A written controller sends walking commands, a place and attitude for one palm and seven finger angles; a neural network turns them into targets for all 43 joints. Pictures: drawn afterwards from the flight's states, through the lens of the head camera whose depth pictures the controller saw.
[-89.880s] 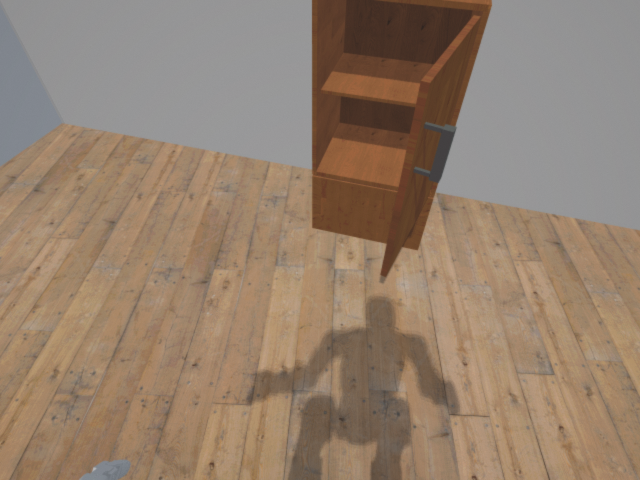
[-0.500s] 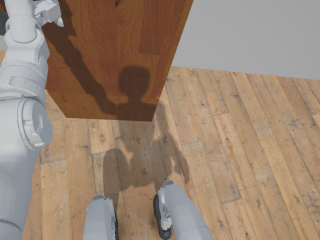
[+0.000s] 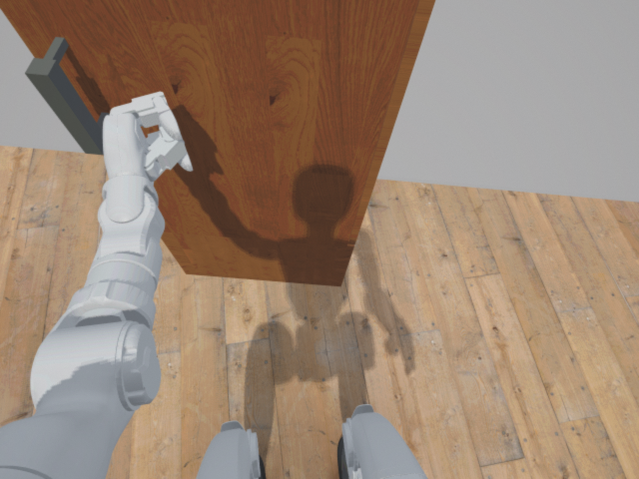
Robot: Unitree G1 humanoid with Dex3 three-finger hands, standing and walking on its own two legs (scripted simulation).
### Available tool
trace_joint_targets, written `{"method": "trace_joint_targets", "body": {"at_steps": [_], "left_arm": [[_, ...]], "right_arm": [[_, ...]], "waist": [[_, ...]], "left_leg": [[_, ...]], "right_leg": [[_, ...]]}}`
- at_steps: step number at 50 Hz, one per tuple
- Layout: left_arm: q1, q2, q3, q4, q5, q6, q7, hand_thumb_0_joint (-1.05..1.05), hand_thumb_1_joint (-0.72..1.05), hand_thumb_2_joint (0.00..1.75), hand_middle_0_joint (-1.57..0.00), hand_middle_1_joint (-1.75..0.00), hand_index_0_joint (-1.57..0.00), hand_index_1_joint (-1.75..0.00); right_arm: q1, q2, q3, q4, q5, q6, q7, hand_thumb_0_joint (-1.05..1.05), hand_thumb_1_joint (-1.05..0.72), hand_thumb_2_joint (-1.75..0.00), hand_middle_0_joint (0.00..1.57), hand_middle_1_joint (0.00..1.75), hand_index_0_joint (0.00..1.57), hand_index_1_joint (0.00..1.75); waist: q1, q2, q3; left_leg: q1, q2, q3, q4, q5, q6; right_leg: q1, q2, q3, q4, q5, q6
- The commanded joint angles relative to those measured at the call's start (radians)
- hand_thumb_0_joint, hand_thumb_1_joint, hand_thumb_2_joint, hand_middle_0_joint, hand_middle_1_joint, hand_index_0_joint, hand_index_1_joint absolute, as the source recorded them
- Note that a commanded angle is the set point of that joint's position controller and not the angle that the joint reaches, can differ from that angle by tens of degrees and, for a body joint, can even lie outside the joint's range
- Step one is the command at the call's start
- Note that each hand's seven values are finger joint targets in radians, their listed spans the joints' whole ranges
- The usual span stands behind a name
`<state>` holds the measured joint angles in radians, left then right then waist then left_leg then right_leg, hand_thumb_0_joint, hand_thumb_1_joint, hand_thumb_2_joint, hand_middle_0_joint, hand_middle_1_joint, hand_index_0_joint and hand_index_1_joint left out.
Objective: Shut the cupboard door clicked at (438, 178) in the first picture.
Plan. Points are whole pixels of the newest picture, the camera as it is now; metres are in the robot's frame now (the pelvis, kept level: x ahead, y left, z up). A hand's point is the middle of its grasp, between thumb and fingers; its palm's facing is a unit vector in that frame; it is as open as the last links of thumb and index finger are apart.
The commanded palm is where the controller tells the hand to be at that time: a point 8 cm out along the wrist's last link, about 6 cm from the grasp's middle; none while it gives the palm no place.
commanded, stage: draw the hand back to the body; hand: left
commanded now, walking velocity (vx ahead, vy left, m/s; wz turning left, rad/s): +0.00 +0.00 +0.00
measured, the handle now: (78, 99) +0.59 +0.25 +0.07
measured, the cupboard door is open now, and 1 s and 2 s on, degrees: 0 0 0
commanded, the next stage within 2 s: step back with the hand held close in 1.70 s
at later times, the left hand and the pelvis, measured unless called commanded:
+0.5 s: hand (98, 188) +0.41 +0.17 +0.13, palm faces +0.09 -1.00 -0.03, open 3.1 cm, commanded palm +0.37 +0.21 +0.14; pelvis +0.02 +0.00 +0.05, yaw +1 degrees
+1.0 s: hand out of the picture +0.28 +0.23 +0.20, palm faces +0.32 -0.91 -0.28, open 3.8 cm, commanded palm +0.23 +0.27 +0.22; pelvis +0.01 +0.00 +0.08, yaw +2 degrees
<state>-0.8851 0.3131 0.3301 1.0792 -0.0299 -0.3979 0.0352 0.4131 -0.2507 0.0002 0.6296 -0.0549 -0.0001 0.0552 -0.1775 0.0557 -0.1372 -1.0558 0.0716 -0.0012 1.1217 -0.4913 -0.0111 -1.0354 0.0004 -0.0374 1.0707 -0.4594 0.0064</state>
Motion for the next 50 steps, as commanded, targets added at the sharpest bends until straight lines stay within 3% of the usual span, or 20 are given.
{"method": "trace_joint_targets", "body": {"at_steps": [1, 2, 6, 9, 12, 16, 20, 21, 23, 27, 31, 32, 34, 35, 36, 38, 41, 44, 46, 50], "left_arm": [[-0.515, 0.171, -0.019, -0.228, 0.001, -0.117, 0.016, 0.0, 0.9, 0.9, -1.3, -1.5, -1.3, -1.5], [-0.501, 0.137, -0.039, -0.204, 0.003, -0.121, 0.013, 0.0, 0.9, 0.9, -1.3, -1.5, -1.3, -1.5], [-0.425, 0.115, -0.05, -0.135, 0.003, -0.12, -0.011, 0.0, 0.9, 0.9, -1.3, -1.5, -1.3, -1.5], [-0.231, 0.162, 0.009, -0.277, -0.033, -0.113, -0.042, 0.0, 0.9, 0.9, -1.3, -1.5, -1.3, -1.5], [-0.04, 0.166, 0.016, -0.463, -0.079, -0.08, -0.071, 0.0, 0.9, 0.9, -1.3, -1.5, -1.3, -1.5], [0.052, 0.117, -0.033, -0.652, -0.125, -0.032, -0.085, 0.0, 0.9, 0.9, -1.3, -1.5, -1.3, -1.5], [0.076, 0.063, -0.099, -0.731, -0.142, -0.011, -0.102, 0.0, 0.9, 0.9, -1.3, -1.5, -1.3, -1.5], [0.085, 0.06, -0.111, -0.768, -0.143, -0.011, -0.109, 0.0, 0.9, 0.9, -1.3, -1.5, -1.3, -1.5], [0.152, 0.024, -0.152, -0.762, -0.143, 0.005, -0.131, 0.0, 0.9, 0.9, -1.3, -1.5, -1.3, -1.5], [0.283, 0.031, -0.149, -0.76, -0.166, 0.073, -0.167, 0.0, 0.9, 0.9, -1.27, -1.47, -1.27, -1.47], [0.378, 0.125, -0.05, -0.827, -0.208, 0.127, -0.175, 0.0, 0.9, 0.9, -1.16, -1.35, -1.16, -1.35], [0.379, 0.181, -0.117, -0.945, -0.086, 0.139, -0.096, 0.0, 0.9, 0.9, -1.13, -1.32, -1.13, -1.32], [0.462, 0.128, -0.129, -1.035, -0.082, 0.184, -0.034, 0.0, 0.9, 0.9, -1.08, -1.26, -1.08, -1.26], [0.484, 0.14, -0.125, -1.082, -0.071, 0.2, -0.015, 0.0, 0.9, 0.9, -1.05, -1.23, -1.05, -1.23], [0.496, 0.153, -0.119, -1.099, -0.068, 0.215, 0.002, 0.0, 0.9, 0.9, -1.02, -1.2, -1.02, -1.2], [0.51, 0.154, -0.119, -1.156, -0.053, 0.233, 0.031, 0.0, 0.9, 0.9, -0.97, -1.14, -0.97, -1.14], [0.585, 0.153, -0.113, -1.185, -0.045, 0.258, 0.052, 0.0, 0.9, 0.9, -0.89, -1.05, -0.89, -1.05], [0.667, 0.114, -0.136, -1.255, -0.038, 0.269, 0.061, 0.0, 0.9, 0.9, -0.81, -0.96, -0.81, -0.96], [0.766, 0.117, -0.12, -1.264, -0.04, 0.278, 0.06, 0.0, 0.9, 0.9, -0.75, -0.9, -0.75, -0.9], [0.86, 0.144, -0.071, -1.379, -0.038, 0.277, 0.064, 0.0, 0.9, 0.9, -0.64, -0.78, -0.64, -0.78]], "right_arm": [[0.179, -0.161, -0.075, -0.017, 0.007, -0.009, -0.019, 0.0, -0.9, -0.9, 0.2, 0.3, 0.2, 0.3], [0.171, -0.157, -0.076, -0.014, 0.007, -0.009, -0.017, 0.0, -0.9, -0.9, 0.2, 0.3, 0.2, 0.3], [0.153, -0.158, -0.076, -0.02, 0.009, 0.007, -0.016, 0.0, -0.9, -0.9, 0.2, 0.3, 0.2, 0.3], [0.118, -0.154, -0.08, -0.078, 0.022, 0.022, -0.014, 0.0, -0.9, -0.9, 0.2, 0.3, 0.2, 0.3], [0.086, -0.141, -0.075, -0.138, 0.046, 0.029, -0.017, 0.0, -0.9, -0.9, 0.2, 0.3, 0.2, 0.3], [0.048, -0.134, -0.074, -0.169, 0.071, 0.026, -0.042, 0.0, -0.9, -0.9, 0.2, 0.3, 0.2, 0.3], [0.0, -0.13, -0.069, -0.15, 0.084, 0.01, -0.063, 0.0, -0.9, -0.9, 0.2, 0.3, 0.2, 0.3], [-0.012, -0.131, -0.068, -0.15, 0.088, 0.003, -0.07, 0.0, -0.9, -0.9, 0.2, 0.3, 0.2, 0.3], [-0.046, -0.123, -0.059, -0.145, 0.092, -0.009, -0.073, 0.0, -0.9, -0.9, 0.2, 0.3, 0.2, 0.3], [-0.105, -0.128, -0.045, -0.162, 0.103, -0.024, -0.08, 0.0, -0.9, -0.9, 0.2, 0.3, 0.2, 0.3], [-0.178, -0.133, -0.029, -0.205, 0.11, -0.034, -0.097, 0.0, -0.9, -0.9, 0.2, 0.3, 0.2, 0.3], [-0.225, -0.102, -0.034, -0.228, 0.11, -0.012, -0.116, 0.0, -0.9, -0.9, 0.2, 0.3, 0.2, 0.3], [-0.254, -0.09, -0.024, -0.25, 0.108, -0.01, -0.135, 0.0, -0.9, -0.9, 0.2, 0.3, 0.2, 0.3], [-0.266, -0.093, -0.021, -0.249, 0.108, -0.012, -0.14, 0.0, -0.9, -0.9, 0.2, 0.3, 0.2, 0.3], [-0.275, -0.095, -0.018, -0.246, 0.106, -0.012, -0.15, 0.0, -0.9, -0.9, 0.2, 0.3, 0.2, 0.3], [-0.293, -0.088, -0.009, -0.241, 0.104, -0.02, -0.158, 0.0, -0.9, -0.9, 0.2, 0.3, 0.2, 0.3], [-0.311, -0.09, -0.003, -0.228, 0.101, -0.036, -0.168, 0.0, -0.9, -0.9, 0.2, 0.3, 0.2, 0.3], [-0.32, -0.079, 0.008, -0.218, 0.097, -0.055, -0.165, 0.0, -0.9, -0.9, 0.2, 0.3, 0.2, 0.3], [-0.325, -0.085, 0.008, -0.21, 0.092, -0.068, -0.162, 0.0, -0.9, -0.9, 0.2, 0.3, 0.2, 0.3], [-0.339, -0.08, 0.012, -0.205, 0.084, -0.087, -0.154, 0.0, -0.9, -0.9, 0.2, 0.3, 0.2, 0.3]], "waist": [[-0.052, 0.016, -0.453], [-0.054, 0.016, -0.449], [-0.034, 0.044, -0.438], [0.064, 0.077, -0.587], [0.113, 0.05, -0.613], [0.093, -0.1, -0.482], [0.072, -0.089, -0.34], [0.076, -0.024, -0.325], [0.084, 0.021, -0.273], [0.114, 0.003, -0.2], [0.167, -0.052, -0.164], [0.171, -0.061, -0.204], [0.17, -0.045, -0.157], [0.174, -0.009, -0.148], [0.172, -0.049, -0.128], [0.17, -0.027, -0.096], [0.177, -0.043, -0.035], [0.181, 0.026, 0.0], [0.194, -0.012, 0.028], [0.207, -0.019, 0.036]], "left_leg": [[0.35, -0.056, -0.013, -0.094, 0.386, 0.033], [0.354, -0.059, -0.014, -0.093, 0.39, 0.031], [0.389, -0.061, -0.012, -0.092, 0.445, 0.026], [0.488, -0.064, 0.001, -0.129, 0.581, 0.016], [0.522, -0.067, 0.016, -0.179, 0.654, 0.02], [0.483, -0.071, 0.036, -0.252, 0.538, 0.039], [0.542, -0.067, 0.032, -0.308, 0.441, 0.037], [0.572, -0.07, 0.036, -0.315, 0.439, 0.038], [0.605, -0.067, 0.027, -0.344, 0.407, 0.032], [0.613, -0.069, 0.01, -0.403, 0.316, 0.028], [0.602, -0.077, 0.011, -0.456, 0.244, 0.031], [0.67, -0.085, 0.023, -0.503, 0.266, 0.035], [0.71, -0.079, 0.02, -0.537, 0.276, 0.035], [0.735, -0.076, 0.018, -0.553, 0.28, 0.033], [0.742, -0.077, 0.018, -0.567, 0.277, 0.039], [0.781, -0.073, 0.011, -0.601, 0.278, 0.037], [0.821, -0.072, 0.013, -0.649, 0.266, 0.04], [0.876, -0.07, 0.009, -0.692, 0.278, 0.032], [0.886, -0.066, 0.004, -0.717, 0.298, 0.032], [0.911, -0.064, 0.005, -0.753, 0.332, 0.03]], "right_leg": [[0.281, 0.034, 0.005, -0.118, 0.424, -0.011], [0.272, 0.031, 0.003, -0.116, 0.424, -0.01], [0.253, 0.029, -0.003, -0.106, 0.451, -0.018], [0.402, 0.027, 0.002, -0.114, 0.56, -0.025], [0.547, 0.029, 0.005, -0.15, 0.676, -0.023], [0.667, 0.033, 0.007, -0.225, 0.707, -0.012], [0.62, 0.035, -0.003, -0.288, 0.589, -0.007], [0.609, 0.033, 0.0, -0.3, 0.563, -0.012], [0.583, 0.03, -0.01, -0.321, 0.498, -0.016], [0.59, 0.026, -0.025, -0.362, 0.384, -0.022], [0.665, 0.016, -0.014, -0.408, 0.299, -0.024], [0.721, -0.007, 0.027, -0.452, 0.292, -0.028], [0.729, -0.01, 0.013, -0.483, 0.293, -0.024], [0.742, -0.009, 0.008, -0.492, 0.288, -0.026], [0.761, -0.008, 0.008, -0.516, 0.285, -0.024], [0.77, -0.005, 0.003, -0.543, 0.276, -0.026], [0.796, -0.002, 0.001, -0.6, 0.251, -0.024], [0.822, -0.003, -0.007, -0.628, 0.257, -0.027], [0.846, 0.002, -0.012, -0.651, 0.273, -0.026], [0.896, -0.001, -0.017, -0.671, 0.3, -0.025]]}}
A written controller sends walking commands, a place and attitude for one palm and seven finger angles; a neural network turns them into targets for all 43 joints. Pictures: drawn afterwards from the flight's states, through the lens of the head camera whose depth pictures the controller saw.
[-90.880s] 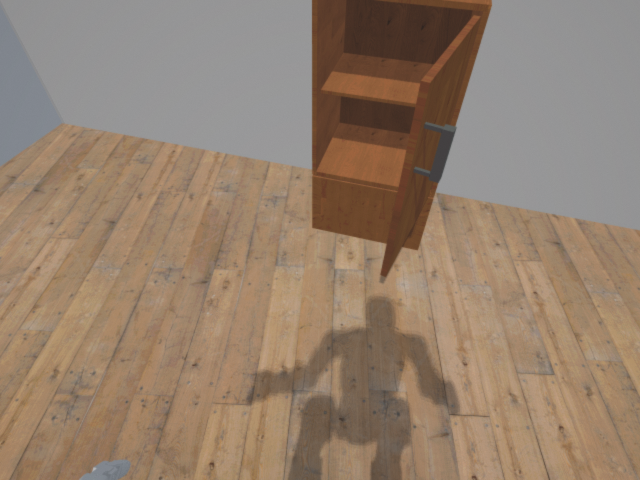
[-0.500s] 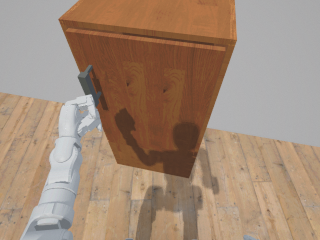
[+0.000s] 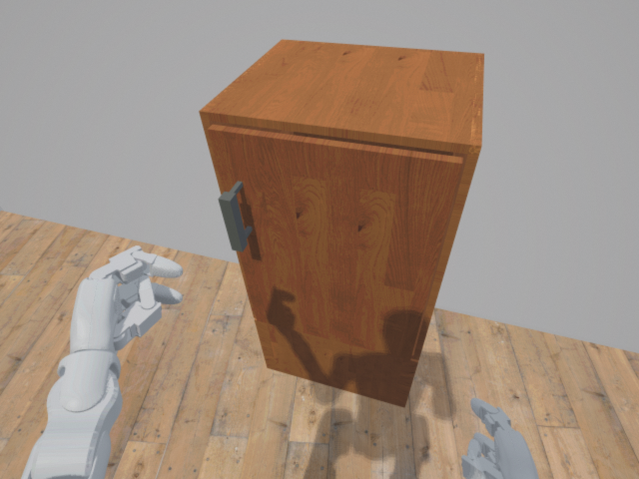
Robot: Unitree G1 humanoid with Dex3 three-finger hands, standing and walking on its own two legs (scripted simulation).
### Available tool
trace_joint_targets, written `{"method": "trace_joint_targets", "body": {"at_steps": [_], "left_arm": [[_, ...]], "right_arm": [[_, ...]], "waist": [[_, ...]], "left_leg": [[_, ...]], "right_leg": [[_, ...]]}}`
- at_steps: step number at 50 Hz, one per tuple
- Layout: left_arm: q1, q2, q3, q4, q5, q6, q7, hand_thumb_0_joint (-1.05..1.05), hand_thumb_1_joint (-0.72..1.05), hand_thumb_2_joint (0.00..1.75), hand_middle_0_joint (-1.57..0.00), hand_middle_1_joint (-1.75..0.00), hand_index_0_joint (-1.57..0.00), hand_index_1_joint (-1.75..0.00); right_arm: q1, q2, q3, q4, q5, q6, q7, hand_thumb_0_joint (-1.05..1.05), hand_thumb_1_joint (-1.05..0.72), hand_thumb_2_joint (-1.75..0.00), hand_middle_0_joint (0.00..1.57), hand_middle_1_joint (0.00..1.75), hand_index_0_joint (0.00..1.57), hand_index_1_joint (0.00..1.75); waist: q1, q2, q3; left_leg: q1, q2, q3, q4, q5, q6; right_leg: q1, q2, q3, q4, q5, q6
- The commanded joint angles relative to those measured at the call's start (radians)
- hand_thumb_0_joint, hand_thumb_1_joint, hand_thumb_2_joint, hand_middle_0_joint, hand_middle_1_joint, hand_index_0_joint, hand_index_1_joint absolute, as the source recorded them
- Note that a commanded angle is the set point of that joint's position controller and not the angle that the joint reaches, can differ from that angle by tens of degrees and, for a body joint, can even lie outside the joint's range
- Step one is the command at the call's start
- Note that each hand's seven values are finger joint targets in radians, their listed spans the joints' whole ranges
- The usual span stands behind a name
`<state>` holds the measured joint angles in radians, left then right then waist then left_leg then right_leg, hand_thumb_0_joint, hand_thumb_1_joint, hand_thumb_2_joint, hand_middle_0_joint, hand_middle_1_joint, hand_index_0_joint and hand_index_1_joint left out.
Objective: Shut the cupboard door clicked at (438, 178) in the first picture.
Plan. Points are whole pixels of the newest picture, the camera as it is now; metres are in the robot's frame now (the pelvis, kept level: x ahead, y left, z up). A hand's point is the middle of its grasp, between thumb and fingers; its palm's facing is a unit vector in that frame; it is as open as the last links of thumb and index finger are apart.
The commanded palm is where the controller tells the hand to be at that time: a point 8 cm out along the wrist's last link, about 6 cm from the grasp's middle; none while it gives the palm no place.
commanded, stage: draw the hand back to the body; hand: left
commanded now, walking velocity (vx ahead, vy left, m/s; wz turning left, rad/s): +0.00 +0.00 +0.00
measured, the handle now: (238, 216) +0.59 +0.22 -0.02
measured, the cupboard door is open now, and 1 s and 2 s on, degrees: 0 0 0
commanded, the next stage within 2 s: step back with the hand held close in 0.70 s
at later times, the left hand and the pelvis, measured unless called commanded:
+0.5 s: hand (65, 346) +0.19 +0.26 +0.16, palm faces +0.50 -0.76 -0.40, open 7.1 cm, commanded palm +0.15 +0.29 +0.18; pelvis +0.01 -0.01 +0.00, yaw +1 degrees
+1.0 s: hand (76, 341) +0.20 +0.26 +0.15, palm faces +0.42 -0.79 -0.46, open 7.4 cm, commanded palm +0.14 +0.30 +0.18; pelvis +0.01 +0.00 +0.00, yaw +1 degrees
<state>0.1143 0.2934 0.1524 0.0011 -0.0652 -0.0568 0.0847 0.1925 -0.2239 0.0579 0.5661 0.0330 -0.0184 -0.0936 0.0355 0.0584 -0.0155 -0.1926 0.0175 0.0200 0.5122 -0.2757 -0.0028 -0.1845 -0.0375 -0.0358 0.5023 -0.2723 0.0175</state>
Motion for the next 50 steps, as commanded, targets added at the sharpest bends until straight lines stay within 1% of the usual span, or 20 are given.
{"method": "trace_joint_targets", "body": {"at_steps": [1, 4, 6, 14, 16, 17, 21, 24, 27, 29, 31, 34, 36, 38, 41, 42, 43, 45, 47, 50], "left_arm": [[-0.098, 0.184, 0.134, -0.31, -0.003, -0.064, 0.016, 0.0, 0.9, 0.9, -0.61, -0.75, -0.61, -0.75], [-0.038, 0.2, 0.175, -0.413, -0.002, -0.068, 0.019, 0.0, 0.9, 0.9, -0.53, -0.66, -0.53, -0.66], [0.026, 0.234, 0.225, -0.435, -0.003, -0.065, 0.023, 0.0, 0.9, 0.9, -0.47, -0.6, -0.47, -0.6], [0.217, 0.245, 0.303, -0.584, -0.003, -0.074, 0.033, 0.0, 0.9, 0.9, -0.25, -0.36, -0.25, -0.36], [0.283, 0.26, 0.34, -0.576, -0.007, -0.07, 0.034, 0.0, 0.9, 0.9, -0.2, -0.3, -0.2, -0.3], [0.257, 0.222, 0.299, -0.578, -0.004, -0.072, 0.031, 0.0, 0.9, 0.9, -0.2, -0.3, -0.2, -0.3], [0.208, 0.195, 0.269, -0.49, -0.001, -0.054, 0.03, 0.0, 0.9, 0.9, -0.2, -0.3, -0.2, -0.3], [0.179, 0.214, 0.278, -0.524, 0.005, -0.063, 0.036, 0.0, 0.9, 0.9, -0.2, -0.3, -0.2, -0.3], [0.188, 0.252, 0.31, -0.591, 0.006, -0.073, 0.042, 0.0, 0.9, 0.9, -0.2, -0.3, -0.2, -0.3], [0.208, 0.255, 0.314, -0.616, 0.006, -0.078, 0.045, 0.0, 0.9, 0.9, -0.2, -0.3, -0.2, -0.3], [0.242, 0.281, 0.345, -0.607, 0.006, -0.075, 0.048, 0.0, 0.9, 0.9, -0.2, -0.3, -0.2, -0.3], [0.243, 0.241, 0.32, -0.578, 0.002, -0.07, 0.042, 0.0, 0.9, 0.9, -0.2, -0.3, -0.2, -0.3], [0.254, 0.24, 0.327, -0.531, -0.002, -0.064, 0.037, 0.0, 0.9, 0.9, -0.2, -0.3, -0.2, -0.3], [0.245, 0.224, 0.314, -0.515, -0.006, -0.065, 0.032, 0.0, 0.9, 0.9, -0.2, -0.3, -0.2, -0.3], [0.26, 0.223, 0.316, -0.498, -0.008, -0.065, 0.026, 0.0, 0.9, 0.9, -0.2, -0.3, -0.2, -0.3], [0.172, 0.308, 0.382, -0.567, 0.006, -0.102, 0.035, 0.0, 0.9, 0.9, -0.2, -0.3, -0.2, -0.3], [0.244, 0.269, 0.352, -0.516, 0.004, -0.111, 0.035, 0.0, 0.9, 0.9, -0.2, -0.3, -0.2, -0.3], [0.282, 0.261, 0.331, -0.556, 0.01, -0.121, 0.038, 0.0, 0.9, 0.9, -0.2, -0.3, -0.2, -0.3], [0.34, 0.28, 0.359, -0.594, 0.008, -0.133, 0.048, 0.0, 0.9, 0.9, -0.2, -0.3, -0.2, -0.3], [0.389, 0.297, 0.385, -0.666, -0.001, -0.135, 0.06, 0.0, 0.9, 0.9, -0.2, -0.3, -0.2, -0.3]], "right_arm": [[-0.12, -0.111, -0.048, -0.138, -0.008, -0.073, -0.006, 0.0, -0.9, -0.9, 0.2, 0.3, 0.2, 0.3], [-0.13, -0.097, -0.047, -0.135, -0.013, -0.085, -0.002, 0.0, -0.9, -0.9, 0.2, 0.3, 0.2, 0.3], [-0.132, -0.1, -0.05, -0.125, -0.018, -0.093, -0.002, 0.0, -0.9, -0.9, 0.2, 0.3, 0.2, 0.3], [-0.133, -0.089, -0.06, -0.113, -0.021, -0.137, 0.005, 0.0, -0.9, -0.9, 0.2, 0.3, 0.2, 0.3], [-0.135, -0.092, -0.067, -0.108, -0.02, -0.145, 0.003, 0.0, -0.9, -0.9, 0.2, 0.3, 0.2, 0.3], [-0.126, -0.092, -0.064, -0.104, -0.019, -0.145, 0.004, 0.0, -0.9, -0.9, 0.2, 0.3, 0.2, 0.3], [-0.118, -0.106, -0.073, -0.087, -0.018, -0.145, -0.002, 0.0, -0.9, -0.9, 0.2, 0.3, 0.2, 0.3], [-0.119, -0.105, -0.074, -0.091, -0.02, -0.143, -0.007, 0.0, -0.9, -0.9, 0.2, 0.3, 0.2, 0.3], [-0.128, -0.098, -0.073, -0.096, -0.026, -0.156, -0.011, 0.0, -0.9, -0.9, 0.2, 0.3, 0.2, 0.3], [-0.134, -0.09, -0.069, -0.097, -0.027, -0.163, -0.009, 0.0, -0.9, -0.9, 0.2, 0.3, 0.2, 0.3], [-0.135, -0.092, -0.068, -0.09, -0.03, -0.171, -0.01, 0.0, -0.9, -0.9, 0.2, 0.3, 0.2, 0.3], [-0.131, -0.083, -0.066, -0.088, -0.025, -0.163, -0.007, 0.0, -0.9, -0.9, 0.2, 0.3, 0.2, 0.3], [-0.131, -0.087, -0.07, -0.085, -0.022, -0.16, -0.008, 0.0, -0.9, -0.9, 0.2, 0.3, 0.2, 0.3], [-0.127, -0.086, -0.069, -0.089, -0.02, -0.151, -0.005, 0.0, -0.9, -0.9, 0.2, 0.3, 0.2, 0.3], [-0.126, -0.095, -0.078, -0.091, -0.021, -0.147, -0.005, 0.0, -0.9, -0.9, 0.2, 0.3, 0.2, 0.3], [-0.125, -0.128, -0.09, -0.112, -0.021, -0.119, 0.004, 0.0, -0.9, -0.9, 0.2, 0.3, 0.2, 0.3], [-0.118, -0.114, -0.089, -0.099, -0.024, -0.104, 0.007, 0.0, -0.9, -0.9, 0.2, 0.3, 0.2, 0.3], [-0.121, -0.107, -0.092, -0.111, -0.025, -0.084, 0.01, 0.0, -0.9, -0.9, 0.2, 0.3, 0.2, 0.3], [-0.114, -0.107, -0.095, -0.12, -0.026, -0.069, 0.006, 0.0, -0.9, -0.9, 0.2, 0.3, 0.2, 0.3], [-0.11, -0.124, -0.105, -0.146, -0.025, -0.04, -0.001, 0.0, -0.9, -0.9, 0.2, 0.3, 0.2, 0.3]], "waist": [[0.002, -0.031, -0.082], [0.008, 0.011, -0.092], [0.017, -0.001, -0.082], [0.027, 0.028, -0.052], [0.033, -0.014, -0.023], [0.019, -0.016, -0.028], [0.005, -0.07, 0.058], [0.013, -0.039, -0.003], [0.031, -0.004, -0.103], [0.035, 0.027, -0.104], [0.042, 0.023, -0.085], [0.031, 0.01, -0.016], [0.03, -0.016, 0.032], [0.027, -0.02, 0.036], [0.029, -0.043, 0.021], [-0.014, -0.029, 0.025], [-0.02, -0.072, -0.002], [-0.024, -0.098, -0.028], [-0.026, -0.064, -0.088], [-0.03, -0.001, -0.154]], "left_leg": [[0.045, -0.012, -0.015, -0.146, 0.133, 0.023], [0.065, -0.013, -0.008, -0.147, 0.178, 0.021], [0.062, -0.015, -0.002, -0.146, 0.186, 0.022], [0.077, -0.015, 0.009, -0.137, 0.224, 0.022], [0.071, -0.01, 0.01, -0.138, 0.225, 0.023], [0.072, -0.012, 0.013, -0.139, 0.223, 0.024], [0.066, -0.01, 0.012, -0.142, 0.172, 0.032], [0.084, -0.016, 0.012, -0.143, 0.169, 0.036], [0.109, -0.023, 0.011, -0.133, 0.227, 0.037], [0.108, -0.024, 0.015, -0.128, 0.249, 0.033], [0.095, -0.024, 0.014, -0.123, 0.272, 0.031], [0.076, -0.017, 0.019, -0.13, 0.26, 0.025], [0.067, -0.013, 0.019, -0.139, 0.239, 0.025], [0.064, -0.011, 0.017, -0.146, 0.223, 0.026], [0.079, -0.011, 0.021, -0.149, 0.218, 0.029], [0.001, 0.011, 0.006, -0.069, 0.181, 0.041], [0.0, 0.003, -0.002, -0.033, 0.169, 0.037], [-0.011, -0.003, 0.001, 0.0, 0.169, 0.032], [-0.012, 0.003, -0.012, -0.008, 0.232, 0.027], [0.011, 0.024, -0.028, -0.05, 0.427, 0.022]], "right_leg": [[0.064, 0.037, -0.017, -0.11, 0.128, -0.036], [0.089, 0.032, -0.016, -0.112, 0.171, -0.035], [0.098, 0.032, -0.015, -0.127, 0.18, -0.031], [0.094, 0.028, -0.019, -0.129, 0.214, -0.024], [0.081, 0.034, -0.019, -0.144, 0.212, -0.021], [0.083, 0.028, -0.019, -0.133, 0.209, -0.019], [0.017, 0.032, -0.018, -0.165, 0.145, -0.011], [0.046, 0.024, -0.013, -0.15, 0.134, -0.014], [0.112, 0.017, -0.01, -0.127, 0.209, -0.017], [0.119, 0.017, -0.011, -0.122, 0.239, -0.018], [0.122, 0.021, -0.011, -0.127, 0.272, -0.02], [0.09, 0.024, -0.015, -0.133, 0.255, -0.017], [0.064, 0.03, -0.014, -0.155, 0.226, -0.016], [0.065, 0.027, -0.013, -0.15, 0.202, -0.015], [0.064, 0.03, -0.01, -0.165, 0.193, -0.011], [0.001, -0.038, 0.055, -0.202, 0.233, -0.02], [-0.004, -0.073, 0.064, -0.207, 0.239, -0.032], [-0.009, -0.103, 0.075, -0.199, 0.272, -0.046], [0.028, -0.105, 0.049, -0.144, 0.344, -0.051], [0.066, -0.05, 0.005, -0.065, 0.425, -0.027]]}}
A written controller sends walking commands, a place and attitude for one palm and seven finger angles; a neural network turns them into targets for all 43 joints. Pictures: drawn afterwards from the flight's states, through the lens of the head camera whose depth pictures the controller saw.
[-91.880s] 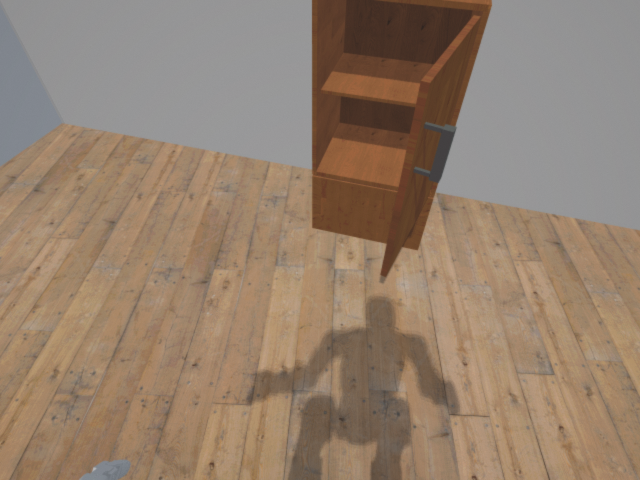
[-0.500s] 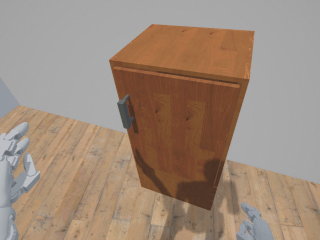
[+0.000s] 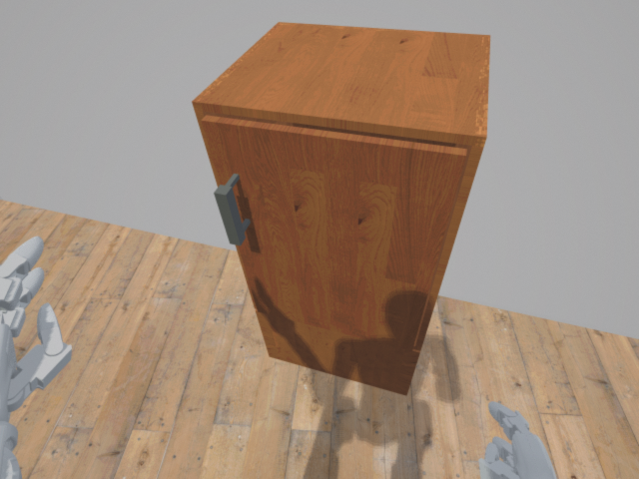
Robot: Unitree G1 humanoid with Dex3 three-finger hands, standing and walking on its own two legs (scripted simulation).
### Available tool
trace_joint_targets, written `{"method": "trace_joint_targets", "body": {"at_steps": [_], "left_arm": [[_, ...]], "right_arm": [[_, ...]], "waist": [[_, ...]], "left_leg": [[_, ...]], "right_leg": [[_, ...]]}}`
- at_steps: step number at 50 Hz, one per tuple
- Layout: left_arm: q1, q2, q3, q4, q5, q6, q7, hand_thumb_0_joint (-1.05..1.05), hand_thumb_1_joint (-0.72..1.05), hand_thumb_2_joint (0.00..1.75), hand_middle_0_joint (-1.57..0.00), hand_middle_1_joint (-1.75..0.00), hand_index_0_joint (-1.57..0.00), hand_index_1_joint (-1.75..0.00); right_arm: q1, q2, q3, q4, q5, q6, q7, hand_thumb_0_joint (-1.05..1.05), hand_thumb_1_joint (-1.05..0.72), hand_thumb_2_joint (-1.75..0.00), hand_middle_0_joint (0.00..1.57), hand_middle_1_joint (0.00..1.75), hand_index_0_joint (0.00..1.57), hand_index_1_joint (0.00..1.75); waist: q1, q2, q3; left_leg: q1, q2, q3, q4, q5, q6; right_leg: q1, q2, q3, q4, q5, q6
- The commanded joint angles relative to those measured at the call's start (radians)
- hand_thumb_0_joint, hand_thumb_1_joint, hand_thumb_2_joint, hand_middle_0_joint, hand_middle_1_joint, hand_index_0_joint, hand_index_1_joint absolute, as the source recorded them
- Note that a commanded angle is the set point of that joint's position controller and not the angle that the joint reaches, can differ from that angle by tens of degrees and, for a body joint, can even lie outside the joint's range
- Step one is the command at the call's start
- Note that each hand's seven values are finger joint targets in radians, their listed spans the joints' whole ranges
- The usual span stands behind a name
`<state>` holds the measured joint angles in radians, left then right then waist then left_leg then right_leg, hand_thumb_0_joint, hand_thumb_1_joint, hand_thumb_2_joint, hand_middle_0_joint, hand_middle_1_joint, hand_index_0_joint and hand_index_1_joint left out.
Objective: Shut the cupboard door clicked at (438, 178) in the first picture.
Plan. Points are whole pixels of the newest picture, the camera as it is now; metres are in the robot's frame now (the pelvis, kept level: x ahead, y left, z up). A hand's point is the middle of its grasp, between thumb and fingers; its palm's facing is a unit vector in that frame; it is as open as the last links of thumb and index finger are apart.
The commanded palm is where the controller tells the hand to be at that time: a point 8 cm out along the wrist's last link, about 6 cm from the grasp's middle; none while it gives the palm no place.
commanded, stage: step back with the hand held close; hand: left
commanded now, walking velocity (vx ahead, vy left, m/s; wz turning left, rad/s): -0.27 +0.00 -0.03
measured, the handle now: (235, 209) +0.58 +0.21 -0.02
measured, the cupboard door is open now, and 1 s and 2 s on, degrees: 0 0 0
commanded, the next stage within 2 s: stop stepping back and stand still in 1.16 s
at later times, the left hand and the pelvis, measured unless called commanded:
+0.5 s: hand out of the picture +0.12 +0.28 +0.15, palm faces +0.43 -0.78 -0.46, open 7.4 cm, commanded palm +0.07 +0.31 +0.18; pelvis -0.07 +0.01 -0.01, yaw +0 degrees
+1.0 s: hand out of the picture +0.04 +0.29 +0.17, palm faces +0.51 -0.73 -0.46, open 7.4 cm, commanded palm -0.04 +0.32 +0.18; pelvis -0.14 +0.01 -0.01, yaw +6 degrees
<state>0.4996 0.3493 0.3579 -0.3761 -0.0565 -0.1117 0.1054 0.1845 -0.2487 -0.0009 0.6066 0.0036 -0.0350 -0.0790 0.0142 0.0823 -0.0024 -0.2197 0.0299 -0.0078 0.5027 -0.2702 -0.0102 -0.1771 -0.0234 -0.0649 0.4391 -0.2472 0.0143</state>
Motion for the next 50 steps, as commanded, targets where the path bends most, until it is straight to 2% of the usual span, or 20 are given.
{"method": "trace_joint_targets", "body": {"at_steps": [1, 4, 7, 14, 16, 20, 21, 25, 29, 33, 35, 38, 40, 42, 43, 44, 46, 47, 48, 50], "left_arm": [[0.014, 0.269, 0.207, -0.31, -0.011, -0.081, 0.042, 0.0, 0.9, 0.9, -0.2, -0.3, -0.2, -0.3], [0.028, 0.26, 0.203, -0.316, -0.018, -0.075, 0.047, 0.0, 0.9, 0.9, -0.2, -0.3, -0.2, -0.3], [0.035, 0.245, 0.192, -0.285, -0.019, -0.074, 0.049, 0.0, 0.9, 0.9, -0.2, -0.3, -0.2, -0.3], [0.024, 0.221, 0.175, -0.234, -0.004, -0.09, 0.055, 0.0, 0.9, 0.9, -0.2, -0.3, -0.2, -0.3], [0.002, 0.249, 0.197, -0.251, 0.006, -0.103, 0.058, 0.0, 0.9, 0.9, -0.2, -0.3, -0.2, -0.3], [-0.014, 0.249, 0.191, -0.305, 0.018, -0.131, 0.066, 0.0, 0.9, 0.9, -0.2, -0.3, -0.2, -0.3], [-0.027, 0.284, 0.216, -0.335, 0.019, -0.138, 0.069, 0.0, 0.9, 0.9, -0.2, -0.3, -0.2, -0.3], [-0.044, 0.255, 0.194, -0.344, 0.026, -0.163, 0.082, 0.0, 0.9, 0.9, -0.2, -0.3, -0.2, -0.3], [-0.03, 0.241, 0.201, -0.31, 0.035, -0.18, 0.084, 0.0, 0.9, 0.9, -0.2, -0.3, -0.2, -0.3], [0.022, 0.254, 0.222, -0.286, 0.031, -0.192, 0.072, 0.0, 0.9, 0.9, -0.2, -0.3, -0.2, -0.3], [0.009, 0.249, 0.222, -0.276, 0.041, -0.199, 0.069, 0.0, 0.9, 0.9, -0.2, -0.3, -0.2, -0.3], [-0.034, 0.255, 0.184, -0.293, 0.027, -0.188, 0.08, 0.0, 0.9, 0.9, -0.2, -0.3, -0.2, -0.3], [-0.068, 0.262, 0.169, -0.296, 0.022, -0.173, 0.095, 0.0, 0.9, 0.9, -0.2, -0.3, -0.2, -0.3], [-0.083, 0.278, 0.182, -0.302, 0.021, -0.171, 0.103, 0.0, 0.9, 0.9, -0.2, -0.3, -0.2, -0.3], [-0.083, 0.274, 0.181, -0.317, 0.017, -0.172, 0.102, 0.0, 0.9, 0.9, -0.2, -0.3, -0.2, -0.3], [-0.074, 0.274, 0.19, -0.32, 0.016, -0.177, 0.102, 0.0, 0.9, 0.9, -0.2, -0.3, -0.2, -0.3], [-0.08, 0.287, 0.237, -0.354, 0.034, -0.196, 0.1, 0.0, 0.9, 0.9, -0.2, -0.3, -0.2, -0.3], [-0.069, 0.296, 0.261, -0.357, 0.034, -0.196, 0.093, 0.0, 0.9, 0.9, -0.2, -0.3, -0.2, -0.3], [-0.08, 0.296, 0.262, -0.388, 0.026, -0.203, 0.085, 0.0, 0.9, 0.9, -0.2, -0.3, -0.2, -0.3], [-0.015, 0.258, 0.242, -0.367, 0.022, -0.204, 0.076, 0.0, 0.9, 0.9, -0.2, -0.3, -0.2, -0.3]], "right_arm": [[-0.106, -0.104, -0.048, -0.192, 0.002, -0.017, -0.021, 0.0, -0.9, -0.9, 0.2, 0.3, 0.2, 0.3], [-0.097, -0.102, -0.049, -0.211, 0.006, 0.007, -0.026, 0.0, -0.9, -0.9, 0.2, 0.3, 0.2, 0.3], [-0.091, -0.104, -0.049, -0.211, 0.006, 0.012, -0.032, 0.0, -0.9, -0.9, 0.2, 0.3, 0.2, 0.3], [-0.093, -0.117, -0.049, -0.209, 0.011, -0.001, -0.029, 0.0, -0.9, -0.9, 0.2, 0.3, 0.2, 0.3], [-0.095, -0.124, -0.053, -0.211, 0.01, -0.008, -0.031, 0.0, -0.9, -0.9, 0.2, 0.3, 0.2, 0.3], [-0.076, -0.11, -0.049, -0.207, 0.006, -0.03, -0.024, 0.0, -0.9, -0.9, 0.2, 0.3, 0.2, 0.3], [-0.072, -0.118, -0.053, -0.2, 0.002, -0.036, -0.027, 0.0, -0.9, -0.9, 0.2, 0.3, 0.2, 0.3], [-0.054, -0.114, -0.045, -0.185, -0.005, -0.066, -0.03, 0.0, -0.9, -0.9, 0.2, 0.3, 0.2, 0.3], [-0.052, -0.122, -0.049, -0.173, -0.001, -0.094, -0.033, 0.0, -0.9, -0.9, 0.2, 0.3, 0.2, 0.3], [-0.056, -0.117, -0.055, -0.171, -0.002, -0.106, -0.024, 0.0, -0.9, -0.9, 0.2, 0.3, 0.2, 0.3], [-0.049, -0.12, -0.063, -0.173, -0.003, -0.102, -0.015, 0.0, -0.9, -0.9, 0.2, 0.3, 0.2, 0.3], [-0.03, -0.083, -0.059, -0.14, -0.007, -0.09, 0.003, 0.0, -0.9, -0.9, 0.2, 0.3, 0.2, 0.3], [-0.034, -0.072, -0.057, -0.121, -0.005, -0.075, 0.007, 0.0, -0.9, -0.9, 0.2, 0.3, 0.2, 0.3], [-0.024, -0.072, -0.052, -0.111, -0.003, -0.066, -0.002, 0.0, -0.9, -0.9, 0.2, 0.3, 0.2, 0.3], [-0.034, -0.081, -0.051, -0.122, -0.001, -0.066, -0.008, 0.0, -0.9, -0.9, 0.2, 0.3, 0.2, 0.3], [-0.039, -0.096, -0.051, -0.131, -0.003, -0.068, -0.017, 0.0, -0.9, -0.9, 0.2, 0.3, 0.2, 0.3], [-0.075, -0.12, -0.064, -0.147, -0.007, -0.084, -0.032, 0.0, -0.9, -0.9, 0.2, 0.3, 0.2, 0.3], [-0.074, -0.095, -0.069, -0.143, -0.016, -0.093, -0.032, 0.0, -0.9, -0.9, 0.2, 0.3, 0.2, 0.3], [-0.064, -0.084, -0.078, -0.135, -0.019, -0.105, -0.024, 0.0, -0.9, -0.9, 0.2, 0.3, 0.2, 0.3], [-0.07, -0.1, -0.096, -0.124, -0.01, -0.125, 0.001, 0.0, -0.9, -0.9, 0.2, 0.3, 0.2, 0.3]], "waist": [[-0.005, 0.005, -0.189], [-0.007, -0.007, -0.195], [-0.009, 0.002, -0.167], [-0.008, -0.001, -0.084], [-0.01, 0.0, -0.068], [-0.015, -0.049, -0.07], [-0.02, -0.042, -0.078], [-0.026, 0.025, -0.052], [-0.019, 0.122, -0.067], [-0.013, 0.048, -0.085], [-0.014, -0.006, -0.042], [-0.024, -0.21, -0.036], [-0.035, -0.274, -0.063], [-0.048, -0.236, -0.068], [-0.047, -0.156, -0.042], [-0.047, -0.05, -0.018], [-0.028, 0.252, -0.061], [-0.018, 0.225, -0.121], [-0.019, 0.169, -0.156], [-0.009, 0.141, -0.177]], "left_leg": [[0.051, 0.018, -0.006, -0.05, 0.489, 0.029], [0.024, 0.037, -0.023, -0.066, 0.545, 0.026], [-0.029, 0.049, -0.035, -0.105, 0.457, 0.028], [-0.314, 0.073, -0.075, -0.2, -0.044, 0.066], [-0.384, 0.064, -0.074, -0.198, -0.191, 0.076], [-0.376, 0.026, -0.05, -0.108, -0.251, 0.07], [-0.334, 0.021, -0.048, -0.097, -0.24, 0.065], [-0.356, 0.042, -0.083, -0.148, -0.287, 0.066], [-0.492, 0.104, -0.157, -0.248, -0.366, 0.093], [-0.511, 0.08, -0.113, -0.16, -0.301, 0.092], [-0.572, 0.05, -0.087, -0.07, -0.412, 0.091], [-0.252, -0.035, 0.005, 0.204, -0.189, 0.013], [-0.102, -0.041, 0.031, 0.309, -0.118, 0.005], [-0.035, -0.028, 0.01, 0.187, -0.104, 0.016], [-0.048, -0.004, -0.033, 0.071, -0.142, 0.032], [-0.155, 0.052, -0.116, -0.089, -0.215, 0.059], [-0.524, 0.287, -0.391, -0.395, -0.482, 0.156], [-0.562, 0.326, -0.382, -0.402, -0.449, 0.178], [-0.478, 0.317, -0.334, -0.36, -0.341, 0.174], [-0.366, 0.283, -0.218, -0.268, -0.267, 0.157]], "right_leg": [[0.068, -0.05, 0.026, 0.02, 0.424, -0.017], [0.083, -0.023, 0.021, 0.054, 0.426, -0.007], [0.075, -0.013, 0.022, 0.059, 0.356, 0.001], [0.131, 0.002, 0.054, 0.078, 0.134, 0.006], [0.146, 0.0, 0.075, 0.058, 0.093, 0.007], [0.062, -0.038, 0.118, -0.024, -0.072, -0.009], [0.02, -0.04, 0.123, -0.047, -0.102, -0.013], [-0.007, -0.005, 0.088, -0.028, -0.188, -0.004], [0.152, 0.067, 0.066, 0.143, -0.016, 0.008], [0.171, 0.045, 0.136, 0.124, 0.109, -0.001], [0.11, 0.004, 0.232, 0.052, -0.087, -0.02], [-0.263, -0.165, 0.359, -0.2, -0.296, -0.102], [-0.39, -0.211, 0.325, -0.251, -0.315, -0.116], [-0.427, -0.161, 0.221, -0.207, -0.293, -0.078], [-0.435, -0.101, 0.181, -0.15, -0.303, -0.049], [-0.36, -0.022, 0.136, -0.046, -0.284, -0.019], [0.015, 0.13, 0.065, 0.434, -0.077, 0.022], [0.081, 0.124, 0.097, 0.595, -0.104, 0.013], [0.038, 0.12, 0.111, 0.625, -0.147, 0.011], [0.004, 0.125, 0.091, 0.552, -0.195, 0.006]]}}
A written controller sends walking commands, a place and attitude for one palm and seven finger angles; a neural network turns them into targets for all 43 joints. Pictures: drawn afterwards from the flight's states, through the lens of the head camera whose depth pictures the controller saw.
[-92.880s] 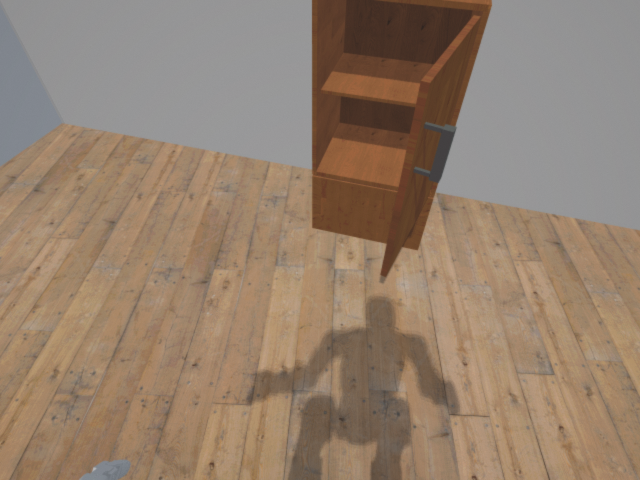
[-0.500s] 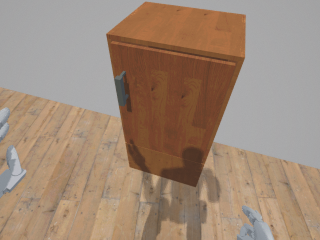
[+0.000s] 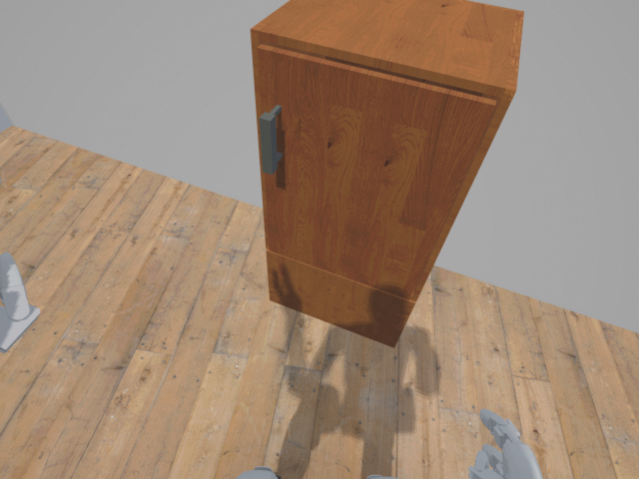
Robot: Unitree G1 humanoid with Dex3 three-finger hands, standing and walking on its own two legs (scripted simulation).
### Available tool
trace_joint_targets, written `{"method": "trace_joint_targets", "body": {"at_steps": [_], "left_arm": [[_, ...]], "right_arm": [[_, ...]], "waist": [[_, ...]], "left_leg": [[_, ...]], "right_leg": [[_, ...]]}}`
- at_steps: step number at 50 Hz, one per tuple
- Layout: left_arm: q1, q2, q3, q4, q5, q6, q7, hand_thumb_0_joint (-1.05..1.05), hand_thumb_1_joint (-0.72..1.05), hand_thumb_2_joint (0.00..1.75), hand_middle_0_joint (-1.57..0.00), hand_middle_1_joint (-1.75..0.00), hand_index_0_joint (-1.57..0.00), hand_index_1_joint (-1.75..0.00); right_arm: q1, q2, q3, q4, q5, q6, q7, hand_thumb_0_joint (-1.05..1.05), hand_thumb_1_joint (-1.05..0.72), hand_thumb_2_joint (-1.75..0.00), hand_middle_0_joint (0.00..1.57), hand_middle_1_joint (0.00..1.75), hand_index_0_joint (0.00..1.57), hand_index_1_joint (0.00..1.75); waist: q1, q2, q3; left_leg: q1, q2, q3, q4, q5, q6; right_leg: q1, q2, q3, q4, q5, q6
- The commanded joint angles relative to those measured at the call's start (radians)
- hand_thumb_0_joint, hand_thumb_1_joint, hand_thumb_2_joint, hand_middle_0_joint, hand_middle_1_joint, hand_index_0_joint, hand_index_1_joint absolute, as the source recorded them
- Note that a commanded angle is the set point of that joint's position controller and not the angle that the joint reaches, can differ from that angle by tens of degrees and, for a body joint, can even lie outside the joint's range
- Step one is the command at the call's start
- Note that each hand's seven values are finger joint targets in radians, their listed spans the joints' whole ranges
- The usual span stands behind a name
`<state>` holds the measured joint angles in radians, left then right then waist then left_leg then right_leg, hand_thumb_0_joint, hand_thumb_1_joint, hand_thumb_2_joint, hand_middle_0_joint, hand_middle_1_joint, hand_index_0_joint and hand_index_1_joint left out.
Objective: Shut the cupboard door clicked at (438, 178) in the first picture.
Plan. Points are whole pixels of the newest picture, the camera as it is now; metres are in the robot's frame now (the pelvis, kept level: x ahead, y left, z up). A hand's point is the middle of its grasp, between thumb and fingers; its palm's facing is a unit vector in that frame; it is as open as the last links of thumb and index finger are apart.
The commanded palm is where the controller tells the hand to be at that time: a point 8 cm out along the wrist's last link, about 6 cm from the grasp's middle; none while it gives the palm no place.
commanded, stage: step back with the hand held close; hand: left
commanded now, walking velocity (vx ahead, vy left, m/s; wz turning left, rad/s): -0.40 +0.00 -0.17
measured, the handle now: (273, 139) +0.75 +0.13 -0.01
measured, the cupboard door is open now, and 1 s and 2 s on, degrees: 0 0 0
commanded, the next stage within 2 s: stop stepping back and stand still in 0.16 s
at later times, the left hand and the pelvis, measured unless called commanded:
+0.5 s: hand out of the picture +0.12 +0.25 +0.19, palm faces +0.34 -0.80 -0.49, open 7.4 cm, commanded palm +0.09 +0.28 +0.19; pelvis -0.08 -0.01 +0.00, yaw -6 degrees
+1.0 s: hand out of the picture +0.10 +0.35 +0.19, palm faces +0.51 -0.77 -0.39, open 7.4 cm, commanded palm +0.05 +0.36 +0.19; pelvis -0.12 +0.07 +0.00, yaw -5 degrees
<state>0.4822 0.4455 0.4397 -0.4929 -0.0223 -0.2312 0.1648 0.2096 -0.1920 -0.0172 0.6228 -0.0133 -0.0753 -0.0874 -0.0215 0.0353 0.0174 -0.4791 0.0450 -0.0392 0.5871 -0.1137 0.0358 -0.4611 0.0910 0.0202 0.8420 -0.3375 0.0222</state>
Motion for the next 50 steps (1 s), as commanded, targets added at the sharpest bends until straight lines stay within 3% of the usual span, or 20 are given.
{"method": "trace_joint_targets", "body": {"at_steps": [1, 5, 7, 9, 11, 13, 15, 18, 23, 27, 31, 32, 36, 38, 39, 40, 41, 44, 47, 50], "left_arm": [[0.035, 0.163, 0.166, -0.243, -0.023, -0.077, 0.015, 0.0, 0.9, 0.9, -0.2, -0.3, -0.2, -0.3], [0.016, 0.113, 0.072, -0.27, -0.044, -0.066, 0.001, 0.0, 0.9, 0.9, -0.2, -0.3, -0.2, -0.3], [-0.042, 0.127, 0.065, -0.274, -0.035, -0.082, -0.008, 0.0, 0.9, 0.9, -0.2, -0.3, -0.2, -0.3], [-0.089, 0.187, 0.098, -0.271, -0.025, -0.092, -0.011, 0.0, 0.9, 0.9, -0.2, -0.3, -0.2, -0.3], [-0.103, 0.252, 0.149, -0.275, -0.017, -0.1, -0.009, 0.0, 0.9, 0.9, -0.2, -0.3, -0.2, -0.3], [-0.078, 0.255, 0.158, -0.29, -0.044, -0.094, -0.021, 0.0, 0.9, 0.9, -0.2, -0.3, -0.2, -0.3], [0.113, 0.28, 0.223, -0.207, -0.053, -0.084, -0.023, 0.0, 0.9, 0.9, -0.2, -0.3, -0.2, -0.3], [0.192, 0.239, 0.213, -0.144, -0.065, -0.045, -0.02, 0.0, 0.9, 0.9, -0.2, -0.3, -0.2, -0.3], [0.029, 0.197, 0.102, -0.062, -0.048, -0.046, 0.0, 0.0, 0.9, 0.9, -0.2, -0.3, -0.2, -0.3], [-0.206, 0.157, 0.01, -0.049, -0.019, -0.041, 0.004, 0.0, 0.9, 0.9, -0.2, -0.3, -0.2, -0.3], [-0.261, 0.203, 0.061, -0.232, -0.005, -0.08, 0.007, 0.0, 0.9, 0.9, -0.2, -0.3, -0.2, -0.3], [-0.226, 0.217, 0.1, -0.261, 0.0, -0.085, 0.005, 0.0, 0.9, 0.9, -0.2, -0.3, -0.2, -0.3], [0.104, 0.258, 0.189, -0.383, -0.041, -0.073, -0.013, 0.0, 0.9, 0.9, -0.2, -0.3, -0.2, -0.3], [0.206, 0.249, 0.191, -0.416, -0.049, -0.053, -0.015, 0.0, 0.9, 0.9, -0.2, -0.3, -0.2, -0.3], [0.194, 0.257, 0.221, -0.408, -0.053, -0.04, -0.005, 0.0, 0.9, 0.9, -0.2, -0.3, -0.2, -0.3], [0.134, 0.265, 0.232, -0.388, -0.055, -0.033, 0.005, 0.0, 0.9, 0.9, -0.2, -0.3, -0.2, -0.3], [0.124, 0.226, 0.237, -0.261, -0.064, -0.015, 0.008, 0.0, 0.9, 0.9, -0.2, -0.3, -0.2, -0.3], [0.012, 0.142, 0.129, 0.009, -0.05, 0.033, 0.025, 0.0, 0.9, 0.9, -0.2, -0.3, -0.2, -0.3], [-0.103, 0.107, 0.04, 0.144, -0.026, 0.044, 0.023, 0.0, 0.9, 0.9, -0.2, -0.3, -0.2, -0.3], [-0.179, 0.095, -0.042, 0.034, -0.011, 0.026, 0.005, 0.0, 0.9, 0.9, -0.2, -0.3, -0.2, -0.3]], "right_arm": [[-0.097, -0.157, -0.077, -0.143, 0.005, -0.095, 0.014, 0.0, -0.9, -0.9, 0.2, 0.3, 0.2, 0.3], [-0.08, -0.146, -0.04, -0.09, -0.007, -0.117, 0.027, 0.0, -0.9, -0.9, 0.2, 0.3, 0.2, 0.3], [-0.069, -0.144, -0.034, -0.063, -0.019, -0.117, 0.026, 0.0, -0.9, -0.9, 0.2, 0.3, 0.2, 0.3], [-0.066, -0.135, -0.034, -0.057, -0.02, -0.101, 0.022, 0.0, -0.9, -0.9, 0.2, 0.3, 0.2, 0.3], [-0.081, -0.114, -0.038, -0.073, -0.013, -0.083, 0.013, 0.0, -0.9, -0.9, 0.2, 0.3, 0.2, 0.3], [-0.131, -0.116, -0.045, -0.142, 0.03, -0.08, 0.002, 0.0, -0.9, -0.9, 0.2, 0.3, 0.2, 0.3], [-0.136, -0.11, -0.03, -0.179, 0.032, -0.061, -0.001, 0.0, -0.9, -0.9, 0.2, 0.3, 0.2, 0.3], [-0.114, -0.125, -0.012, -0.176, 0.017, -0.022, -0.005, 0.0, -0.9, -0.9, 0.2, 0.3, 0.2, 0.3], [-0.068, -0.15, -0.029, -0.15, 0.015, -0.034, -0.021, 0.0, -0.9, -0.9, 0.2, 0.3, 0.2, 0.3], [-0.054, -0.173, -0.027, -0.115, 0.015, -0.069, -0.037, 0.0, -0.9, -0.9, 0.2, 0.3, 0.2, 0.3], [-0.089, -0.209, -0.031, -0.137, 0.009, -0.13, -0.037, 0.0, -0.9, -0.9, 0.2, 0.3, 0.2, 0.3], [-0.082, -0.193, -0.028, -0.139, -0.001, -0.138, -0.028, 0.0, -0.9, -0.9, 0.2, 0.3, 0.2, 0.3], [-0.038, -0.124, -0.034, -0.166, -0.011, -0.154, 0.02, 0.0, -0.9, -0.9, 0.2, 0.3, 0.2, 0.3], [-0.036, -0.103, -0.029, -0.161, -0.003, -0.115, 0.036, 0.0, -0.9, -0.9, 0.2, 0.3, 0.2, 0.3], [-0.035, -0.115, -0.035, -0.143, -0.007, -0.081, 0.036, 0.0, -0.9, -0.9, 0.2, 0.3, 0.2, 0.3], [-0.041, -0.118, -0.03, -0.118, -0.014, -0.052, 0.033, 0.0, -0.9, -0.9, 0.2, 0.3, 0.2, 0.3], [-0.021, -0.119, -0.03, -0.096, -0.016, -0.046, 0.032, 0.0, -0.9, -0.9, 0.2, 0.3, 0.2, 0.3], [-0.065, -0.108, -0.008, -0.111, 0.025, -0.036, 0.003, 0.0, -0.9, -0.9, 0.2, 0.3, 0.2, 0.3], [-0.064, -0.15, -0.001, -0.067, 0.032, -0.068, -0.019, 0.0, -0.9, -0.9, 0.2, 0.3, 0.2, 0.3], [-0.066, -0.173, -0.021, -0.098, 0.043, -0.083, -0.024, 0.0, -0.9, -0.9, 0.2, 0.3, 0.2, 0.3]], "waist": [[0.03, 0.204, -0.194], [0.012, 0.212, -0.156], [0.012, 0.177, -0.175], [0.013, 0.071, -0.244], [0.01, -0.035, -0.337], [0.005, -0.201, -0.321], [0.019, -0.134, -0.258], [0.006, 0.051, -0.172], [-0.023, -0.123, 0.128], [-0.037, -0.073, 0.186], [0.01, 0.359, 0.053], [0.027, 0.387, -0.017], [0.065, 0.264, -0.299], [0.029, 0.01, -0.278], [0.024, -0.129, -0.188], [0.02, -0.161, -0.107], [0.009, -0.178, -0.094], [-0.009, -0.163, 0.039], [0.009, 0.012, 0.097], [0.028, -0.114, 0.005]], "left_leg": [[-0.076, 0.254, -0.169, -0.337, -0.402, 0.106], [0.172, 0.214, -0.141, -0.343, -0.221, 0.04], [0.312, 0.204, -0.108, -0.24, 0.103, 0.02], [0.43, 0.154, 0.004, -0.087, 0.381, -0.016], [0.469, 0.086, 0.109, -0.012, 0.386, -0.047], [0.434, 0.015, 0.146, 0.016, 0.245, -0.047], [0.329, 0.0, 0.129, 0.012, 0.088, -0.034], [0.329, 0.032, 0.08, -0.051, 0.142, -0.029], [0.335, -0.014, 0.034, 0.119, -0.165, -0.064], [0.333, 0.015, -0.026, -0.029, -0.179, -0.045], [0.05, 0.139, -0.308, -0.586, -0.803, -0.044], [0.005, 0.154, -0.299, -0.625, -0.83, -0.069], [0.182, 0.04, -0.023, -0.422, -0.438, -0.114], [0.272, -0.08, 0.124, 0.023, -0.221, -0.094], [0.215, -0.092, 0.063, 0.26, -0.192, -0.088], [0.078, -0.075, 0.027, 0.411, -0.21, -0.09], [0.04, -0.061, -0.02, 0.479, -0.22, -0.092], [0.129, 0.03, -0.035, 0.138, -0.215, -0.05], [0.242, 0.04, -0.024, -0.175, -0.106, -0.015], [0.294, 0.074, -0.028, -0.131, 0.07, 0.002]], "right_leg": [[0.283, 0.004, -0.008, 0.074, -0.109, -0.002], [0.177, -0.004, -0.051, -0.297, -0.139, -0.014], [0.157, -0.036, -0.019, -0.501, 0.012, -0.019], [0.134, -0.102, 0.047, -0.54, 0.333, -0.019], [0.164, -0.165, 0.063, -0.485, 0.699, 0.002], [0.198, -0.183, 0.022, -0.443, 1.042, 0.102], [0.217, -0.211, 0.036, -0.407, 0.932, 0.076], [0.114, -0.159, 0.05, -0.456, 0.413, 0.006], [-0.254, -0.227, 0.142, -0.722, -0.394, -0.105], [-0.217, -0.154, 0.034, -0.611, -0.308, -0.063], [0.233, 0.059, -0.064, -0.178, -0.228, -0.032], [0.328, 0.078, -0.087, -0.084, -0.219, -0.037], [0.462, 0.06, -0.13, -0.319, -0.187, -0.072], [0.246, -0.159, 0.072, -0.547, -0.165, -0.11], [0.05, -0.34, 0.314, -0.678, -0.271, -0.167], [-0.011, -0.441, 0.374, -0.723, -0.313, -0.224], [-0.036, -0.441, 0.362, -0.716, -0.373, -0.248], [-0.024, -0.301, 0.189, -0.593, -0.245, -0.145], [0.03, -0.167, 0.068, -0.478, -0.016, -0.051], [0.153, -0.136, 0.099, -0.478, 0.272, 0.002]]}}
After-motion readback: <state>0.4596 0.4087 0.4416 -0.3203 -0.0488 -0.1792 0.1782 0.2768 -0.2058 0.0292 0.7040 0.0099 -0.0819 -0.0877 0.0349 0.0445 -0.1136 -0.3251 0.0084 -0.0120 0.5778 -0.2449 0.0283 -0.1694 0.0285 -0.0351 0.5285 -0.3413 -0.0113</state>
